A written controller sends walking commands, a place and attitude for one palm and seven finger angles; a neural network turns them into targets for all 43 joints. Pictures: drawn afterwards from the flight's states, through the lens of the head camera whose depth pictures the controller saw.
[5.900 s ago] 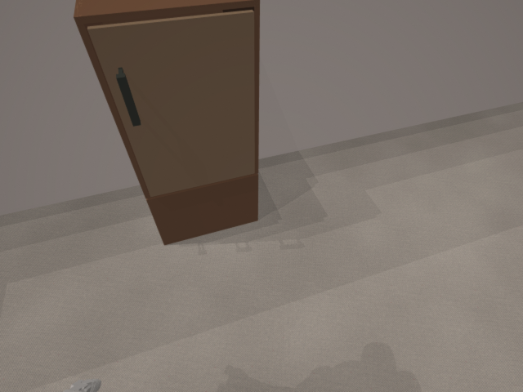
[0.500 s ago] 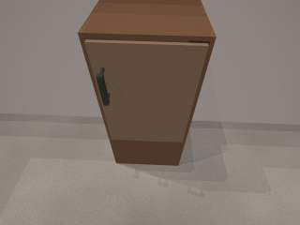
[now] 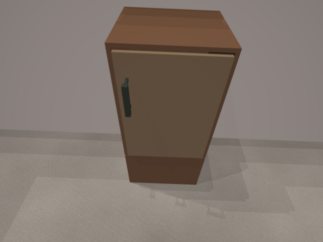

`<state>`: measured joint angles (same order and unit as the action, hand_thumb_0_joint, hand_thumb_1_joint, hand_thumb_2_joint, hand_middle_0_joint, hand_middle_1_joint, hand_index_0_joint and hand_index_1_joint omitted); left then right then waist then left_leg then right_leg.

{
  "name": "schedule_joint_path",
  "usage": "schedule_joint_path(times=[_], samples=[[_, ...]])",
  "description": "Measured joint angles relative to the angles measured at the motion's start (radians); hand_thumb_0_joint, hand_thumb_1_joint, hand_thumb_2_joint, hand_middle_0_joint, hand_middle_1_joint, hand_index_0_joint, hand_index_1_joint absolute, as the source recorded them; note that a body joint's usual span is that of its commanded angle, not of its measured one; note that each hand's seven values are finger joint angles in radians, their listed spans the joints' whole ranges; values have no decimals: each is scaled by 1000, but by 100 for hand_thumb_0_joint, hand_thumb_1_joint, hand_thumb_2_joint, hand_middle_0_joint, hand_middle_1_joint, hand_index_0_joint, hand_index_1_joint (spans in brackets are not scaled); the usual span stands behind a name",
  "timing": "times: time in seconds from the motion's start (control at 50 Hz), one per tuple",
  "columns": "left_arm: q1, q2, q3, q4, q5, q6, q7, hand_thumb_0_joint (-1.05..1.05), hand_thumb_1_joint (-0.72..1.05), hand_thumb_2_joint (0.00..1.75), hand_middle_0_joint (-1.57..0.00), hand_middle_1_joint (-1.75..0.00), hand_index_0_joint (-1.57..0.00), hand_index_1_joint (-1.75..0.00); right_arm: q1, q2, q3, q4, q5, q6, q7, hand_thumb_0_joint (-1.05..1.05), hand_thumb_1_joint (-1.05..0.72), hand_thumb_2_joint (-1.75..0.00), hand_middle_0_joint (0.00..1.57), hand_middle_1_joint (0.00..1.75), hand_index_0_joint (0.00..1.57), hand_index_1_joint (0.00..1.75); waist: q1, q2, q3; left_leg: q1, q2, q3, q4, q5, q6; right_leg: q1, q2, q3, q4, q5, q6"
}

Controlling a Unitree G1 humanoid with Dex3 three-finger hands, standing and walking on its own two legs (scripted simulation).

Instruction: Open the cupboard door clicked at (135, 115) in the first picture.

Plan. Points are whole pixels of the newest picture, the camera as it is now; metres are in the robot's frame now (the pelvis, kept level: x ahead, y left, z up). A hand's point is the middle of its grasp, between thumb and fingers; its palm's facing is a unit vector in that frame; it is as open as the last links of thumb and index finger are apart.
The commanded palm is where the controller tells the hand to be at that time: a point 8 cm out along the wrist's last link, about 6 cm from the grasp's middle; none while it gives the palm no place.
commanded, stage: shuffle to correct the standing spot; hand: left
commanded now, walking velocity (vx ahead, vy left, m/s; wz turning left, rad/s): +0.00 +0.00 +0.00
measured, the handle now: (127, 98) +0.61 +0.17 +0.01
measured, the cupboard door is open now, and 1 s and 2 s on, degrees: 0 0 0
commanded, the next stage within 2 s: come to a stop and stand still in 0.42 s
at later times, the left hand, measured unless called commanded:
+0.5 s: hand out of the picture -0.02 +0.13 -0.18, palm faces +0.07 -0.98 -0.17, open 7.4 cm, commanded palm none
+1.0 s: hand out of the picture +0.09 +0.15 -0.18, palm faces +0.03 -0.97 -0.24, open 7.3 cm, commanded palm none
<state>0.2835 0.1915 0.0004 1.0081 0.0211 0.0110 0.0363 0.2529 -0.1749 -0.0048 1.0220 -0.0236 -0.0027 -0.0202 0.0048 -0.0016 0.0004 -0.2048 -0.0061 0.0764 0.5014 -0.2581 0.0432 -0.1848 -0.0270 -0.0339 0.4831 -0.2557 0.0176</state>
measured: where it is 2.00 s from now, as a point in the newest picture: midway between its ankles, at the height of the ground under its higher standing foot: outside the picture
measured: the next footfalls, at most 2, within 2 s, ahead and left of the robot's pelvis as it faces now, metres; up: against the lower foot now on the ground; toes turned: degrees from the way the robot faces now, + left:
none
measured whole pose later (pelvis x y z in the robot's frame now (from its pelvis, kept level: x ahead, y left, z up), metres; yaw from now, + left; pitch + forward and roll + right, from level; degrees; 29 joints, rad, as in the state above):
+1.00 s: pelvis +0.06 -0.03 -0.01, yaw -1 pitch -2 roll +0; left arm 0.27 0.17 0.03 1.01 0.02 0.01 0.06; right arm 0.21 -0.16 -0.05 1.04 -0.01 0.04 -0.04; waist 0.00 0.00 0.06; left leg -0.26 0.05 0.10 0.59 -0.30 0.01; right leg -0.18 0.00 -0.09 0.56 -0.35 -0.03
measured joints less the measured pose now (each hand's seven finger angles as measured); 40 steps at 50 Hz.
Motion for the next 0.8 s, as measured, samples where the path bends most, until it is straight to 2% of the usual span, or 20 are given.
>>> schedule_joint_path(times=[0.1,0.22,0.28,0.38,0.42,0.52,0.56,0.6,0.62,0.68,0.72,0.8], samples=[[28,-13,-2,24,2,2,-1,0,90,90,-19,-30,-20,-30,26,2,1,26,1,2,3,0,-92,-90,20,30,20,30,-1,-5,9,5,-14,9,-30,21,11,-5,-13,9,-13,16,10],[89,-27,7,52,15,21,-14,0,91,90,-19,-30,-20,-30,71,13,-12,57,-2,18,0,0,-91,-90,20,30,20,30,-4,-10,5,4,-14,21,-27,11,16,-29,-16,14,39,-67,-15],[115,-38,15,61,16,28,-23,0,91,90,-19,-30,-20,-30,90,13,-21,65,-4,19,-6,0,-91,-90,20,30,20,30,-5,-6,10,2,-3,29,-12,-4,10,-38,-14,8,59,-85,-27],[140,-59,24,73,13,19,-30,0,91,90,-19,-30,-20,-30,119,9,-31,80,-3,14,-15,0,-91,-90,20,30,20,30,-10,15,17,-1,28,22,29,-43,-14,-19,5,-12,42,-32,-20],[147,-66,27,71,11,7,-26,0,91,90,-19,-30,-20,-30,130,9,-31,85,-1,13,-15,0,-91,-90,20,30,20,30,-8,25,13,-18,42,8,71,-90,-13,-16,20,-25,48,-53,-28],[158,-81,34,76,9,-28,-10,0,90,90,-19,-30,-20,-30,106,19,-33,88,3,13,-5,1,-91,-90,20,30,20,30,7,13,14,-129,53,13,316,-239,-8,15,32,-51,31,-78,-51],[162,-85,33,85,10,-26,-9,0,90,90,-19,-30,-20,-30,82,25,-32,74,4,1,-3,1,-91,-90,20,30,20,30,8,-1,17,-132,53,34,266,-208,-9,27,26,-50,36,-91,-47],[166,-92,30,91,6,-16,-11,0,90,90,-20,-30,-20,-30,63,27,-27,53,4,-21,-6,1,-91,-90,20,30,20,30,6,-1,19,-97,59,44,124,-67,-10,25,30,-48,78,-125,-37],[163,-94,28,96,4,-9,-12,0,90,90,-20,-30,-20,-30,50,31,-25,47,3,-31,-11,1,-91,-90,20,30,20,30,4,-5,22,-93,60,49,122,-20,-7,16,28,-43,115,-148,-32],[134,-94,23,102,3,12,-5,0,90,90,-20,-30,-20,-30,18,39,-22,45,-2,-31,-30,1,-93,-90,20,30,20,30,11,-37,27,-67,41,87,131,-64,-5,-24,-1,-17,201,-205,-20],[100,-95,20,93,0,12,0,0,91,90,-20,-30,-20,-30,2,36,-18,47,2,-28,-36,1,-94,-90,20,30,20,30,10,-38,39,-44,31,92,105,-68,-8,-24,-13,-19,160,-140,-19],[49,-95,17,53,6,-8,11,0,91,90,-20,-30,-20,-30,-20,23,-29,55,11,-2,-37,1,-95,-90,20,30,20,30,9,-2,37,-31,45,75,60,-40,-26,7,7,-38,87,-109,-36]])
